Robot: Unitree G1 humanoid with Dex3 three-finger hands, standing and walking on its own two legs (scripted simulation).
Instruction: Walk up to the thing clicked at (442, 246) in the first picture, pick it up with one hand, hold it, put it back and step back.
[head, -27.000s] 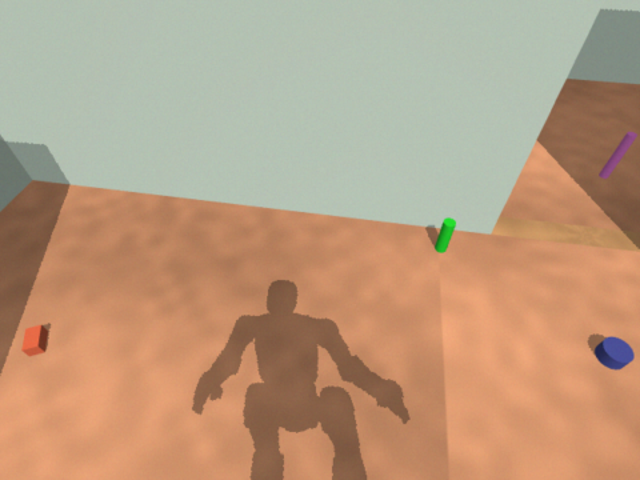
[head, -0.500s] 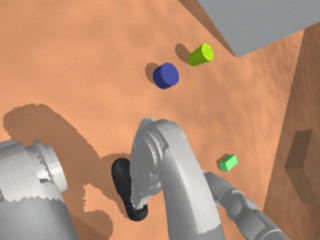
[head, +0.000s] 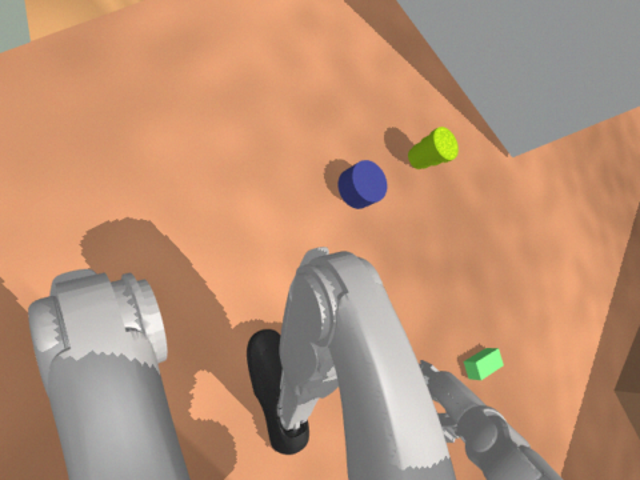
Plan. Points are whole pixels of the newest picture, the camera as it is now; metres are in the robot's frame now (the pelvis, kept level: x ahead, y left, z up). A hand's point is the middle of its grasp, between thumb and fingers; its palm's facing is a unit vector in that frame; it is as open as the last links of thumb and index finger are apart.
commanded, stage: withdraw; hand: left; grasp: from the side
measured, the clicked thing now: out of the picture +0.45 +0.36 -0.24
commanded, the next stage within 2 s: rise in 0.38 s
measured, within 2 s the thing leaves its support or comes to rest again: neither
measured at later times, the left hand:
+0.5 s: hand out of the picture +0.41 +0.42 -0.13, palm faces +0.61 -0.78 -0.12, open 16.5 cm
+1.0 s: hand out of the picture +0.33 +0.45 -0.04, palm faces +0.42 -0.74 -0.52, open 16.7 cm
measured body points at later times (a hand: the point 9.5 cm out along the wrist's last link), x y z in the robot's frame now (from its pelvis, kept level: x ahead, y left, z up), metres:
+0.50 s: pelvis +0.00 -0.01 -0.01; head +0.22 +0.17 +0.34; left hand +0.37 +0.46 -0.12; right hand +0.17 -0.25 -0.07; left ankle +0.08 +0.13 -0.28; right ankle +0.13 -0.12 -0.28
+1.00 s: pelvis +0.01 +0.00 +0.05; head +0.21 +0.11 +0.44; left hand +0.30 +0.49 +0.00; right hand +0.16 -0.25 -0.06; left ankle +0.08 +0.13 -0.28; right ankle +0.13 -0.12 -0.28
